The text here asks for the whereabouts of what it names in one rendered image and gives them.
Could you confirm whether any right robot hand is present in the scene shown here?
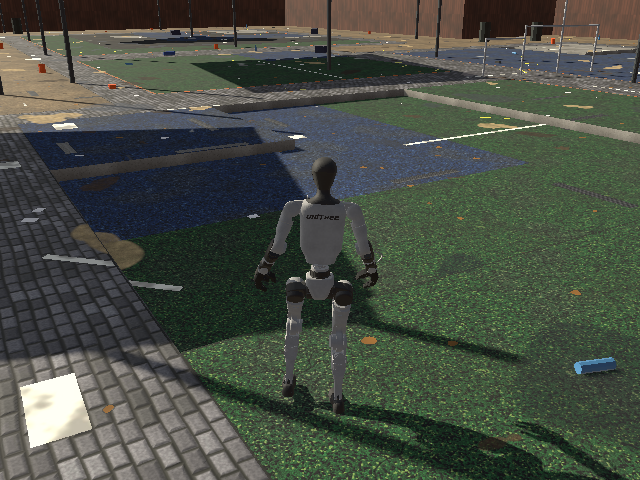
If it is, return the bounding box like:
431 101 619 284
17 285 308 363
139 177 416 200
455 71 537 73
355 269 379 288

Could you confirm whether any right robot upper arm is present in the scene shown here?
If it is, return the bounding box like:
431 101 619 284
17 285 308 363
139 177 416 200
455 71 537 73
343 201 371 256

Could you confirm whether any left robot forearm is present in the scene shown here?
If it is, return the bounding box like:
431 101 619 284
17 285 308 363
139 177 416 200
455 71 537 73
258 238 280 275

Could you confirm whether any right robot foot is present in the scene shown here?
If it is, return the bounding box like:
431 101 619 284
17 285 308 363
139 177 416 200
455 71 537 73
328 387 345 414

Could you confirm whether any right robot forearm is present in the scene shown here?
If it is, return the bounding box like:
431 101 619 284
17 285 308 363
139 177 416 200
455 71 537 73
360 240 377 274

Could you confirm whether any left robot thigh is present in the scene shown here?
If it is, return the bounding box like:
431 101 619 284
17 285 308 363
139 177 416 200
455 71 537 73
285 277 306 335

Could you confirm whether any left robot hand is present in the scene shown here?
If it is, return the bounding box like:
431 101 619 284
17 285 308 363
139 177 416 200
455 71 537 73
253 267 276 292

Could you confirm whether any left robot upper arm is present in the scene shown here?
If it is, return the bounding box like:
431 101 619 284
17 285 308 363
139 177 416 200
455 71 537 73
270 200 303 255

